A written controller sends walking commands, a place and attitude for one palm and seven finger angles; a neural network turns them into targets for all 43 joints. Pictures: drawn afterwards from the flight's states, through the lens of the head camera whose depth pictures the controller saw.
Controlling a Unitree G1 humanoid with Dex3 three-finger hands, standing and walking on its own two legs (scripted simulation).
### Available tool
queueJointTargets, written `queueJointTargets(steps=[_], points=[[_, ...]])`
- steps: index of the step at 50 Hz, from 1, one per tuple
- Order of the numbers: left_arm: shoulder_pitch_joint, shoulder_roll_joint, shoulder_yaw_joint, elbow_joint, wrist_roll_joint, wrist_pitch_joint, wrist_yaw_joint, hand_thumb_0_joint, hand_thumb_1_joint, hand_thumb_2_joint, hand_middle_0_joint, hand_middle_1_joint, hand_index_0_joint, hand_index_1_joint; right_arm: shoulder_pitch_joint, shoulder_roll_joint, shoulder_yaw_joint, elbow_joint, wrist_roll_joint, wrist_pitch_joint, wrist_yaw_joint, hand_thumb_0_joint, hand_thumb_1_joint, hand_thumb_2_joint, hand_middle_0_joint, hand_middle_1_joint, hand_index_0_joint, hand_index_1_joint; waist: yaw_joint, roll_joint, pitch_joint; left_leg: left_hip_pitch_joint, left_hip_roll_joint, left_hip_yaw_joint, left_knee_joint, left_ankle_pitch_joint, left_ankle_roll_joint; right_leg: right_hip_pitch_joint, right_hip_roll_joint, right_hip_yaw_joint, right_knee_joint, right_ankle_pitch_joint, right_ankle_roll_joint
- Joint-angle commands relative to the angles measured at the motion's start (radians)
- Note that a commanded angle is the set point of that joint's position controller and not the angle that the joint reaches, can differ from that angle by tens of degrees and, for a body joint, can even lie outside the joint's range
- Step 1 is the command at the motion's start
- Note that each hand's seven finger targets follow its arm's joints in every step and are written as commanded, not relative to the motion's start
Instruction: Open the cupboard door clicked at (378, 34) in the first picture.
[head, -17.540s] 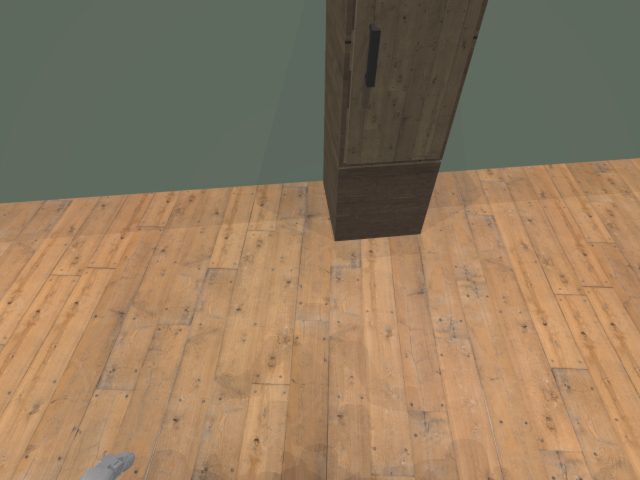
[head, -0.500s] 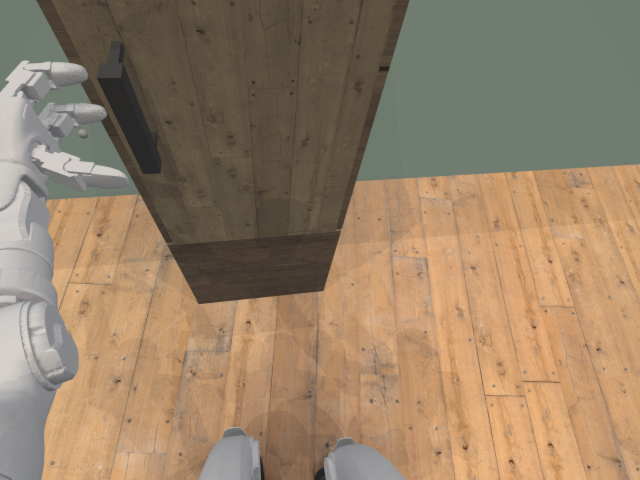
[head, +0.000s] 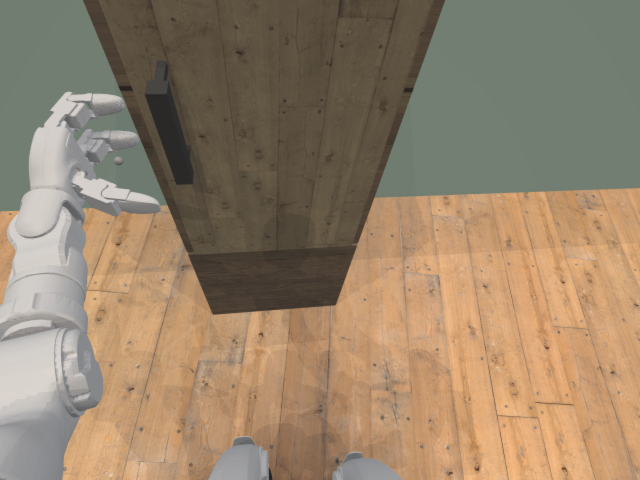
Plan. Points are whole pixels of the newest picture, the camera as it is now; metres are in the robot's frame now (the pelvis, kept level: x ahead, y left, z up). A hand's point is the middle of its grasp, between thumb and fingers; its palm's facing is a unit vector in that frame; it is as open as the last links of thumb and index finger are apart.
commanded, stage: move the hooked fingers beside the handle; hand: left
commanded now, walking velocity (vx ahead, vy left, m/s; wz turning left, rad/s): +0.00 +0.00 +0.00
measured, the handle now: (174, 127) +0.53 +0.17 +0.09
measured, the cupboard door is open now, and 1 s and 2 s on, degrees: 0 0 0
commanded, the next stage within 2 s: slide the fingers in behind the handle in 0.20 s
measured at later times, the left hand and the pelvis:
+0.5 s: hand (135, 155) +0.48 +0.20 +0.09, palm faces +0.06 -1.00 -0.01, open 14.0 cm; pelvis -0.01 +0.00 +0.00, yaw +0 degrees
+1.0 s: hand (161, 158) +0.48 +0.18 +0.09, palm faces +0.08 -1.00 +0.00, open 14.0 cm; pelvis -0.01 -0.02 +0.00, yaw +0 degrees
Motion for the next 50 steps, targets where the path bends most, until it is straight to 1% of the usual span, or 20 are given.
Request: queueJointTargets(steps=[1,4,5,8,9,10,11,14,16,21,26,27,29,32,34,39,42,45,49,50], points=[[-0.448,0.274,0.056,-0.289,-0.025,-0.120,0.024,0.000,-0.500,0.300,-0.300,-1.200,-0.300,-1.200,0.149,-0.190,-0.072,-0.046,0.000,-0.017,-0.013,0.000,-0.900,-0.900,0.200,0.300,0.200,0.300,0.015,0.159,-0.488,0.598,0.017,-0.103,-0.073,0.441,-0.022,-0.040,0.010,0.009,-0.086,0.336,-0.005],[-0.436,0.280,0.050,-0.214,-0.011,-0.105,0.026,0.000,-0.500,0.300,-0.300,-1.200,-0.300,-1.200,0.145,-0.193,-0.066,-0.042,0.007,-0.013,-0.015,0.000,-0.900,-0.900,0.200,0.300,0.200,0.300,0.006,0.127,-0.422,0.536,0.015,-0.100,-0.083,0.388,-0.018,-0.041,0.009,0.009,-0.090,0.315,-0.001],[-0.448,0.247,0.015,-0.197,-0.008,-0.091,0.023,0.000,-0.500,0.300,-0.300,-1.200,-0.300,-1.200,0.142,-0.190,-0.065,-0.040,0.006,-0.011,-0.017,0.000,-0.900,-0.900,0.200,0.300,0.200,0.300,-0.012,0.131,-0.393,0.525,0.015,-0.099,-0.085,0.359,-0.016,-0.054,0.007,0.008,-0.098,0.298,0.001],[-0.475,0.191,-0.034,-0.160,-0.006,-0.066,0.017,0.000,-0.500,0.300,-0.300,-1.200,-0.300,-1.200,0.150,-0.192,-0.064,-0.036,0.004,-0.013,-0.018,0.000,-0.900,-0.900,0.200,0.300,0.200,0.300,-0.026,0.138,-0.332,0.522,0.016,-0.116,-0.101,0.302,-0.017,-0.101,0.005,0.000,-0.112,0.240,-0.005],[-0.473,0.201,-0.025,-0.151,-0.006,-0.063,0.016,0.000,-0.500,0.300,-0.300,-1.200,-0.300,-1.200,0.149,-0.198,-0.066,-0.036,0.007,-0.016,-0.019,0.000,-0.900,-0.900,0.200,0.300,0.200,0.300,-0.027,0.112,-0.348,0.516,0.016,-0.114,-0.101,0.280,-0.013,-0.108,0.004,0.005,-0.115,0.230,0.000],[-0.482,0.219,-0.019,-0.132,-0.009,-0.059,0.019,0.000,-0.500,0.300,-0.300,-1.200,-0.300,-1.200,0.149,-0.199,-0.063,-0.031,0.004,-0.017,-0.021,0.000,-0.900,-0.900,0.200,0.300,0.200,0.300,-0.031,0.110,-0.324,0.493,0.016,-0.116,-0.102,0.259,-0.013,-0.104,0.004,0.004,-0.117,0.216,-0.002],[-0.509,0.216,-0.019,-0.153,-0.014,-0.065,0.018,0.000,-0.500,0.300,-0.300,-1.200,-0.300,-1.200,0.153,-0.202,-0.065,-0.032,0.003,-0.020,-0.022,0.000,-0.900,-0.900,0.200,0.300,0.200,0.300,-0.039,0.100,-0.345,0.497,0.017,-0.119,-0.103,0.254,-0.012,-0.106,0.003,0.006,-0.116,0.212,-0.001],[-0.520,0.238,0.011,-0.175,-0.020,-0.091,0.025,0.000,-0.500,0.300,-0.300,-1.200,-0.300,-1.200,0.154,-0.201,-0.065,-0.029,0.000,-0.031,-0.023,0.000,-0.900,-0.900,0.200,0.300,0.200,0.300,-0.020,0.118,-0.409,0.521,0.015,-0.118,-0.093,0.273,-0.014,-0.098,0.003,0.009,-0.104,0.216,-0.003],[-0.537,0.260,0.021,-0.177,-0.015,-0.101,0.032,0.000,-0.500,0.300,-0.300,-1.200,-0.300,-1.200,0.157,-0.200,-0.062,-0.023,-0.003,-0.034,-0.021,0.000,-0.900,-0.900,0.200,0.300,0.200,0.300,-0.020,0.133,-0.416,0.512,0.015,-0.116,-0.087,0.273,-0.014,-0.089,0.004,0.010,-0.101,0.217,-0.003],[-0.499,0.235,0.006,-0.197,-0.002,-0.104,0.046,0.000,-0.500,0.300,-0.300,-1.200,-0.300,-1.200,0.161,-0.194,-0.065,-0.027,-0.004,-0.033,-0.012,0.000,-0.900,-0.900,0.200,0.300,0.200,0.300,-0.010,0.158,-0.447,0.522,0.011,-0.103,-0.078,0.305,-0.013,-0.071,0.005,0.013,-0.097,0.249,-0.003],[-0.475,0.258,0.032,-0.199,-0.007,-0.082,0.058,0.000,-0.500,0.300,-0.300,-1.200,-0.300,-1.200,0.168,-0.195,-0.066,-0.033,-0.001,-0.026,-0.011,0.000,-0.900,-0.900,0.200,0.300,0.200,0.300,-0.002,0.124,-0.428,0.476,0.008,-0.088,-0.083,0.299,-0.008,-0.025,0.007,0.017,-0.103,0.275,0.001],[-0.465,0.242,0.021,-0.204,-0.007,-0.081,0.061,0.000,-0.500,0.300,-0.300,-1.200,-0.300,-1.200,0.163,-0.191,-0.066,-0.037,0.000,-0.024,-0.011,0.000,-0.900,-0.900,0.200,0.300,0.200,0.300,-0.003,0.125,-0.419,0.476,0.006,-0.083,-0.084,0.301,-0.007,-0.019,0.008,0.018,-0.107,0.284,0.001],[-0.473,0.205,-0.003,-0.214,-0.005,-0.089,0.065,0.000,-0.500,0.300,-0.300,-1.200,-0.300,-1.200,0.163,-0.186,-0.067,-0.035,0.000,-0.025,-0.008,0.000,-0.900,-0.900,0.200,0.300,0.200,0.300,-0.009,0.117,-0.424,0.484,0.006,-0.082,-0.079,0.315,-0.006,-0.025,0.009,0.017,-0.103,0.300,0.003],[-0.490,0.195,-0.016,-0.184,-0.005,-0.082,0.069,0.000,-0.500,0.300,-0.300,-1.200,-0.300,-1.200,0.168,-0.188,-0.068,-0.024,-0.001,-0.025,-0.006,0.000,-0.900,-0.900,0.200,0.300,0.200,0.300,-0.030,0.083,-0.360,0.441,0.005,-0.082,-0.082,0.262,-0.002,-0.036,0.008,0.020,-0.115,0.266,0.006],[-0.472,0.196,-0.003,-0.181,-0.010,-0.087,0.072,0.000,-0.500,0.300,-0.300,-1.200,-0.300,-1.200,0.167,-0.187,-0.069,-0.028,0.000,-0.027,-0.006,0.000,-0.900,-0.900,0.200,0.300,0.200,0.300,-0.020,0.076,-0.380,0.437,0.001,-0.074,-0.079,0.277,0.000,-0.012,0.007,0.029,-0.113,0.293,0.006],[-0.456,0.168,-0.017,-0.221,-0.006,-0.106,0.083,0.000,-0.500,0.300,-0.300,-1.200,-0.300,-1.200,0.157,-0.176,-0.070,-0.032,-0.001,-0.032,0.001,0.000,-0.900,-0.900,0.200,0.300,0.200,0.300,-0.002,0.131,-0.422,0.476,-0.002,-0.070,-0.070,0.313,-0.005,-0.011,0.004,0.029,-0.101,0.321,0.003],[-0.465,0.153,-0.028,-0.217,-0.005,-0.100,0.094,0.000,-0.500,0.300,-0.300,-1.200,-0.300,-1.200,0.153,-0.173,-0.070,-0.033,-0.002,-0.032,0.003,0.000,-0.900,-0.900,0.200,0.300,0.200,0.300,-0.011,0.100,-0.407,0.445,-0.004,-0.065,-0.068,0.295,-0.002,0.005,0.002,0.032,-0.103,0.325,0.008],[-0.466,0.199,0.010,-0.179,-0.003,-0.087,0.107,0.000,-0.500,0.300,-0.300,-1.200,-0.300,-1.200,0.156,-0.177,-0.067,-0.031,-0.001,-0.030,0.000,0.000,-0.900,-0.900,0.200,0.300,0.200,0.300,-0.014,0.053,-0.383,0.388,-0.007,-0.058,-0.062,0.280,0.003,0.034,-0.001,0.042,-0.104,0.344,0.013],[-0.499,0.188,-0.003,-0.228,0.008,-0.105,0.115,0.000,-0.500,0.300,-0.300,-1.200,-0.300,-1.200,0.150,-0.171,-0.067,-0.036,-0.002,-0.034,0.002,0.000,-0.900,-0.900,0.200,0.300,0.200,0.300,-0.010,0.095,-0.432,0.417,-0.009,-0.057,-0.053,0.314,0.002,0.043,-0.004,0.049,-0.091,0.377,0.011],[-0.497,0.163,-0.022,-0.229,0.007,-0.110,0.116,0.000,-0.500,0.300,-0.300,-1.200,-0.300,-1.200,0.145,-0.165,-0.066,-0.036,-0.003,-0.035,0.004,0.000,-0.900,-0.900,0.200,0.300,0.200,0.300,-0.010,0.113,-0.427,0.428,-0.011,-0.059,-0.051,0.316,-0.001,0.034,-0.002,0.047,-0.091,0.375,0.009]])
